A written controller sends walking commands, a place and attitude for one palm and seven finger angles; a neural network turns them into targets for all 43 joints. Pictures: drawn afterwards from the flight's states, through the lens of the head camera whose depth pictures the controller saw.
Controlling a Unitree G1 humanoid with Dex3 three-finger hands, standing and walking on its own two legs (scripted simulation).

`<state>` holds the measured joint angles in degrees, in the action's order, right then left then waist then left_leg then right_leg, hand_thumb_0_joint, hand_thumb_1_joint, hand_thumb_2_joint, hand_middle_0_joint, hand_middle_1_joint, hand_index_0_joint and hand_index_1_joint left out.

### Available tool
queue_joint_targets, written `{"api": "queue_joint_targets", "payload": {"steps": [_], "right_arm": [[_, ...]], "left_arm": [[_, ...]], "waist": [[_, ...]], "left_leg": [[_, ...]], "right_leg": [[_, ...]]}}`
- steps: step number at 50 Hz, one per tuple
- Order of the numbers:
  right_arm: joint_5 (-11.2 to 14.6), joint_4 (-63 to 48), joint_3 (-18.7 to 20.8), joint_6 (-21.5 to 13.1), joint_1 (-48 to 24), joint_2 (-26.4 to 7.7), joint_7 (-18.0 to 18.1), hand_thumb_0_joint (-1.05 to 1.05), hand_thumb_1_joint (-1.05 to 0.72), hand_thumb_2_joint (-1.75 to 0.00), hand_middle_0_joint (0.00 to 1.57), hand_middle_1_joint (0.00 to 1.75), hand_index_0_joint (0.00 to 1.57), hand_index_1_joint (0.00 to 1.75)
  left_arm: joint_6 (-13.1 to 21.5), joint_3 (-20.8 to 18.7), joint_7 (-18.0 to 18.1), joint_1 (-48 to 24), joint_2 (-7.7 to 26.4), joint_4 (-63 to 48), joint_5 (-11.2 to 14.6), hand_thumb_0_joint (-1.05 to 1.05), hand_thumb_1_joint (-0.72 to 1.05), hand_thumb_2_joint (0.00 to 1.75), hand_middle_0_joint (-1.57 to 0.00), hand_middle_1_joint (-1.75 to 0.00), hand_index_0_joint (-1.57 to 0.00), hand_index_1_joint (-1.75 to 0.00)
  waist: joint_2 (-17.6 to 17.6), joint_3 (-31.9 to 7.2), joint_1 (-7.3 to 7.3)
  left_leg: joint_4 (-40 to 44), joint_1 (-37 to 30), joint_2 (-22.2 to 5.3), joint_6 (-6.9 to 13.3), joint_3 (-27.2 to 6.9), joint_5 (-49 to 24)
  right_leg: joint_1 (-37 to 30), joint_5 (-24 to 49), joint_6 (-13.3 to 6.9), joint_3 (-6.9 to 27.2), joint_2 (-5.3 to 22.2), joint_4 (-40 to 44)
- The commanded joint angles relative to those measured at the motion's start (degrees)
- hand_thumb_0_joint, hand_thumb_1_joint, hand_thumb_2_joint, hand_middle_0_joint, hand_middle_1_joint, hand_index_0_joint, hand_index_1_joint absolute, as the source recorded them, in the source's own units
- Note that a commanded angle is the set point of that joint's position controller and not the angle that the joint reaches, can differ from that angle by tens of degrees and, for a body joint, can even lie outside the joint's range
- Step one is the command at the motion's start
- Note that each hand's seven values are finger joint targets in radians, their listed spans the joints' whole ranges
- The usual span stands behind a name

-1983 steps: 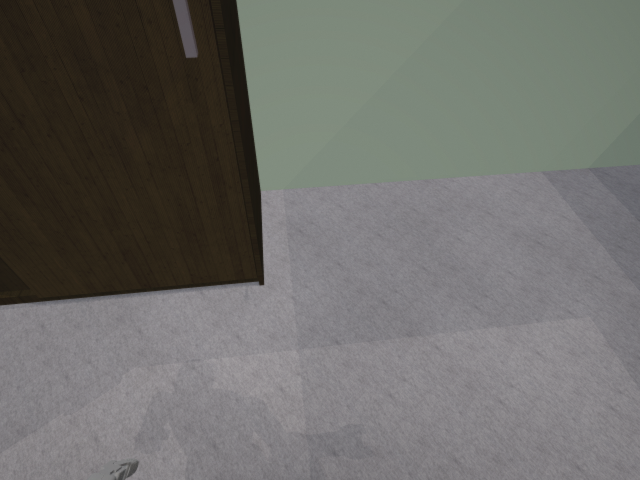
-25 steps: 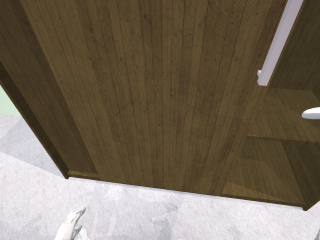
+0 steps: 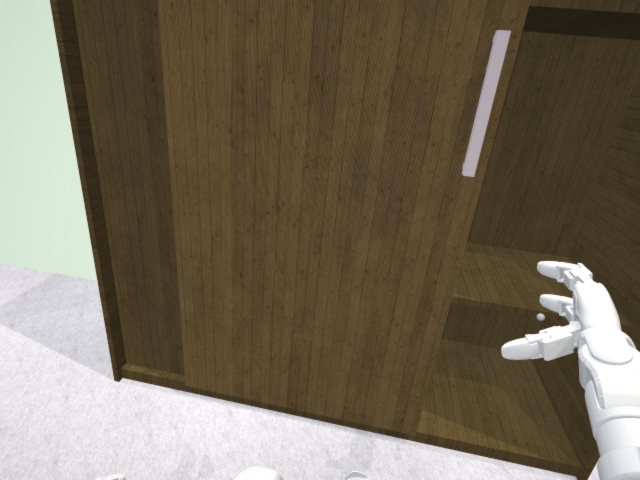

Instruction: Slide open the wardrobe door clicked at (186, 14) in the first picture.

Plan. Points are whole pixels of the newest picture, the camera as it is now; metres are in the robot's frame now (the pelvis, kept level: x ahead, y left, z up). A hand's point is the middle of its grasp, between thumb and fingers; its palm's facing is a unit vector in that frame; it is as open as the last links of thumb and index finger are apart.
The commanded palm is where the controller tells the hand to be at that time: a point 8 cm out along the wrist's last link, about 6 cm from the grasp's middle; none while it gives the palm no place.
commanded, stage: relax the arm and regain balance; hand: right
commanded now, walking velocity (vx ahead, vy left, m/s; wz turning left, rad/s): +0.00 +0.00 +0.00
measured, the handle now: (482, 107) +0.74 -0.21 +0.41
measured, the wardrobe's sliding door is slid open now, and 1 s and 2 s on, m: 0.50 0.50 0.50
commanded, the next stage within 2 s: none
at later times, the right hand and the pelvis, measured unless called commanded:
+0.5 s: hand out of the picture -0.46 -0.32 -0.01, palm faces +0.00 +0.87 -0.50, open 16.5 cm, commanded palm none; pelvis -0.55 -0.06 +0.09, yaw +3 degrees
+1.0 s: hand out of the picture -0.98 -0.33 -0.05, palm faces +0.00 +0.95 -0.30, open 16.5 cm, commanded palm none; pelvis -1.07 -0.09 +0.10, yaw +4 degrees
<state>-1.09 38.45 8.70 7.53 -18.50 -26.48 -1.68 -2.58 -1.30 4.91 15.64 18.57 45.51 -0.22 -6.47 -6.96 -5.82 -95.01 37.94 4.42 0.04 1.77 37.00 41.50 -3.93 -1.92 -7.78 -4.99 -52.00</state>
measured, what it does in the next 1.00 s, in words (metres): walks backwards: left foot, then right foot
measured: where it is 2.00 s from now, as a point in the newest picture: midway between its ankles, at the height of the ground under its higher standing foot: outside the picture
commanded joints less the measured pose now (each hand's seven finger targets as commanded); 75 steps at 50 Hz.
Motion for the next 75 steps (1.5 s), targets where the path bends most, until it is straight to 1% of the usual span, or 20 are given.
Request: {"api": "queue_joint_targets", "payload": {"steps": [1,4,7,8,10,11,15,18,20,23,26,30,38,43,53,56,57,68,72,75], "right_arm": [[0.8,1.8,-2.9,4.9,43.4,0.7,0.2,0.0,0.5,-0.3,0.15,0.3,0.15,0.3],[1.9,0.7,-11.8,2.6,37.2,3.7,2.4,0.0,0.5,-0.3,0.15,0.3,0.15,0.3],[0.7,-10.3,-10.1,0.0,12.7,-6.6,4.1,0.0,0.5,-0.3,0.15,0.3,0.15,0.3],[-0.5,-12.1,-4.7,-1.4,9.2,3.2,7.8,0.0,0.5,-0.3,0.15,0.3,0.15,0.3],[-1.3,-13.6,-5.4,-3.3,0.3,3.4,8.8,0.0,0.5,-0.3,0.15,0.3,0.15,0.3],[-2.0,-11.8,-6.0,-3.1,3.6,2.0,8.2,0.0,0.5,-0.3,0.15,0.3,0.15,0.3],[-2.2,-2.0,-9.1,-0.2,20.8,9.2,8.7,0.0,0.5,-0.3,0.15,0.3,0.15,0.3],[0.8,-1.8,-6.0,2.1,34.7,6.8,6.7,0.0,0.5,-0.3,0.15,0.3,0.15,0.3],[0.6,1.6,-3.3,2.5,38.1,0.5,9.0,0.0,0.5,-0.3,0.15,0.3,0.15,0.3],[-1.0,5.0,-7.6,-1.9,39.7,7.3,3.8,0.0,0.5,-0.3,0.15,0.3,0.15,0.3],[2.1,11.2,-8.2,-3.2,52.1,9.9,1.1,0.0,0.5,-0.3,0.15,0.3,0.15,0.3],[-1.8,-1.7,-4.6,-5.5,16.9,0.4,6.1,0.0,0.5,-0.3,0.15,0.3,0.15,0.3],[-1.7,4.6,-5.8,-3.9,23.0,2.6,4.5,0.0,0.5,-0.3,0.15,0.3,0.15,0.3],[-0.3,4.6,-5.5,1.3,37.5,3.3,3.9,0.0,0.5,-0.3,0.15,0.3,0.15,0.3],[0.3,17.3,-6.7,-0.1,62.1,9.1,1.5,0.0,0.5,-0.3,0.15,0.3,0.15,0.3],[-1.3,1.7,-6.3,-3.0,13.8,-0.3,5.1,0.0,0.5,-0.3,0.15,0.3,0.15,0.3],[-0.8,2.0,-6.5,-4.8,19.2,2.0,5.6,0.0,0.5,-0.3,0.15,0.3,0.15,0.3],[-1.7,12.5,-4.8,-3.2,37.6,7.5,6.2,0.0,0.5,-0.3,0.15,0.3,0.15,0.3],[1.0,9.1,-5.6,-1.9,51.8,4.9,4.2,0.0,0.5,-0.3,0.15,0.3,0.15,0.3],[-0.5,11.9,-6.2,-2.5,35.8,3.6,3.6,0.0,0.5,-0.3,0.15,0.3,0.15,0.3]], "left_arm": [[-1.0,-1.2,-2.0,-27.6,5.1,-11.4,-2.1,0.0,0.9,0.9,-0.2,-0.3,-0.2,-0.3],[-4.0,-0.2,1.5,-28.3,-2.1,-15.0,-1.4,0.0,0.9,0.9,-0.2,-0.3,-0.2,-0.3],[-8.6,-4.1,0.0,-9.3,3.6,-13.6,-1.9,0.0,0.9,0.9,-0.2,-0.3,-0.2,-0.3],[-10.1,-4.6,-0.8,-4.7,6.1,-13.4,-2.7,0.0,0.9,0.9,-0.2,-0.3,-0.2,-0.3],[-7.5,-5.8,-1.8,24.4,11.9,-2.3,-0.9,0.0,0.9,0.9,-0.2,-0.3,-0.2,-0.3],[-6.8,-4.0,-3.2,19.2,5.6,-2.8,0.2,0.0,0.9,0.9,-0.2,-0.3,-0.2,-0.3],[-4.1,1.5,-6.1,20.6,-10.7,3.7,-1.0,0.0,0.9,0.9,-0.2,-0.3,-0.2,-0.3],[-0.5,-1.7,-2.9,-13.3,1.5,-7.6,-2.3,0.0,0.9,0.9,-0.2,-0.3,-0.2,-0.3],[1.5,0.6,-3.7,-21.6,0.8,-12.2,-0.2,0.0,0.9,0.9,-0.2,-0.3,-0.2,-0.3],[2.2,-2.1,-0.3,-3.8,3.2,-2.0,-3.2,0.0,0.9,0.9,-0.2,-0.3,-0.2,-0.3],[0.0,-2.4,-1.1,9.3,1.6,2.0,-3.4,0.0,0.9,0.9,-0.2,-0.3,-0.2,-0.3],[-4.7,-3.9,-1.6,17.0,1.6,-5.3,-0.3,0.0,0.9,0.9,-0.2,-0.3,-0.2,-0.3],[-1.3,-2.3,-5.4,26.6,-4.9,5.2,-1.1,0.0,0.9,0.9,-0.2,-0.3,-0.2,-0.3],[0.2,-1.3,-2.4,-7.9,5.5,-5.8,-0.4,0.0,0.9,0.9,-0.2,-0.3,-0.2,-0.3],[-2.7,-3.0,-0.8,4.1,-1.3,2.5,-1.3,0.0,0.9,0.9,-0.2,-0.3,-0.2,-0.3],[-7.5,-3.9,-1.2,14.9,1.2,-1.6,-0.7,0.0,0.9,0.9,-0.2,-0.3,-0.2,-0.3],[-7.1,-4.2,-1.8,8.2,4.5,-1.2,-0.9,0.0,0.9,0.9,-0.2,-0.3,-0.2,-0.3],[-1.6,-1.4,-5.1,26.9,-7.7,10.8,-0.7,0.0,0.9,0.9,-0.2,-0.3,-0.2,-0.3],[0.8,-1.0,-2.6,-5.2,1.4,-1.1,-1.7,0.0,0.9,0.9,-0.2,-0.3,-0.2,-0.3],[2.1,0.6,-1.5,2.6,-4.0,5.7,-1.3,0.0,0.9,0.9,-0.2,-0.3,-0.2,-0.3]], "waist": [[-1.4,19.6,22.78],[41.6,28.8,15.53],[23.2,8.8,-0.89],[26.4,20.3,-5.89],[9.1,14.1,-19.88],[0.8,12.3,-16.97],[-14.5,17.5,-6.49],[-16.1,14.5,15.72],[15.0,17.4,21.88],[27.0,17.3,9.12],[-3.5,6.9,4.53],[32.9,9.9,-7.01],[9.4,17.8,-4.43],[-22.2,12.8,12.71],[7.5,18.2,8.04],[19.8,17.4,-12.11],[24.7,21.9,-3.16],[3.6,13.4,-0.18],[1.9,-0.1,19.37],[-4.4,29.8,9.43]], "left_leg": [[-12.1,-44.4,4.3,2.8,11.7,-0.5],[53.9,2.8,-14.4,13.0,-8.0,1.4],[89.0,41.3,-21.6,-14.1,-28.2,-50.3],[98.0,56.7,-22.0,-28.7,-50.8,-11.0],[90.8,48.6,-20.4,-30.4,-34.1,12.1],[81.1,39.2,-22.1,-6.5,-24.3,5.8],[38.9,0.8,-8.0,-6.9,1.9,-3.9],[-36.3,-15.4,2.5,-7.2,-13.1,-15.3],[-45.1,-10.2,-0.8,-2.9,-24.7,-23.5],[37.0,-14.3,-6.9,-2.5,-8.9,-5.5],[84.8,-21.9,-0.2,-0.4,5.9,-9.9],[79.7,-6.9,-20.4,11.3,-22.1,-37.2],[63.8,-5.7,-8.8,-3.2,-7.7,-10.0],[-4.8,-10.5,2.5,-7.3,-12.1,-20.1],[84.6,-34.5,-3.1,7.4,-1.5,-2.7],[87.8,13.5,-19.2,9.9,-15.0,-15.6],[95.2,29.0,-19.0,6.3,-29.5,5.4],[60.4,-16.1,-1.1,-7.1,1.2,-12.4],[-4.3,-16.2,2.2,-6.4,-5.4,-13.2],[19.6,-1.8,-5.8,-4.7,-9.7,-27.9]], "right_leg": [[61.1,-50.5,11.2,8.4,11.7,50.9],[49.0,-37.3,12.0,6.3,-4.8,-52.4],[7.2,-14.2,12.5,13.2,-21.4,-112.7],[-0.2,-7.1,10.6,26.4,-6.1,-105.7],[-27.8,-14.7,2.2,15.6,1.8,-84.9],[-29.4,-24.5,-0.7,10.7,3.3,-65.6],[-14.6,-34.9,-2.5,-10.0,1.2,13.9],[28.6,50.9,-12.2,39.5,21.8,35.7],[26.0,-41.1,-10.0,47.8,28.9,36.0],[-4.9,-15.5,-2.9,21.5,11.9,23.5],[-34.5,-20.0,0.6,16.1,5.8,21.7],[-13.8,-18.9,4.1,16.1,0.2,-44.8],[-31.5,-22.6,-0.9,2.8,2.9,21.0],[13.8,-51.8,-8.6,47.2,20.4,49.7],[-5.4,-23.8,8.0,7.2,-1.4,13.3],[-13.7,-11.8,5.0,17.7,-6.3,-58.9],[-14.3,-6.3,4.4,22.1,-1.4,-51.7],[-32.5,-20.2,-3.9,-1.6,5.2,37.8],[-11.0,-7.1,-8.2,18.6,21.6,34.8],[-6.5,-26.8,-2.2,24.5,17.4,41.2]]}}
